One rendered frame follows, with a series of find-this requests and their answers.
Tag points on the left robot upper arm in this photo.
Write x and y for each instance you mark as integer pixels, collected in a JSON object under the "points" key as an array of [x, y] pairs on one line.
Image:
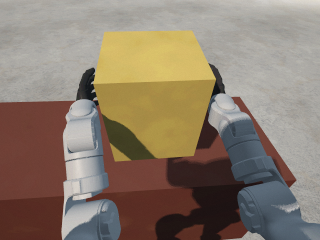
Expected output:
{"points": [[92, 220]]}

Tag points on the right robot forearm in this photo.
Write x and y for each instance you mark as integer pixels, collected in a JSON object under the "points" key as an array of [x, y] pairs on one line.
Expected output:
{"points": [[249, 160]]}

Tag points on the pedestal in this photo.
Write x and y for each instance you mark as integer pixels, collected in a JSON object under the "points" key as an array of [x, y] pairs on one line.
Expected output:
{"points": [[175, 198]]}

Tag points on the carton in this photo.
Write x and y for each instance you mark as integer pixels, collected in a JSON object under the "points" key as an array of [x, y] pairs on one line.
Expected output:
{"points": [[153, 89]]}

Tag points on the right robot upper arm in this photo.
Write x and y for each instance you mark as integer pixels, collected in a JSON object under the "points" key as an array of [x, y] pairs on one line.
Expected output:
{"points": [[270, 210]]}

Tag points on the robot left hand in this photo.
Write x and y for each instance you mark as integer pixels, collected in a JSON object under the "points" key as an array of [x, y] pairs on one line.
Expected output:
{"points": [[85, 87]]}

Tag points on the robot right hand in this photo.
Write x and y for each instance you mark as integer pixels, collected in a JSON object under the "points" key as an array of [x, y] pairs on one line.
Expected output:
{"points": [[219, 87]]}

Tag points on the left robot forearm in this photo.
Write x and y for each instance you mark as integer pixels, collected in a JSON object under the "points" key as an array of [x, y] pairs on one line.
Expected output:
{"points": [[83, 154]]}

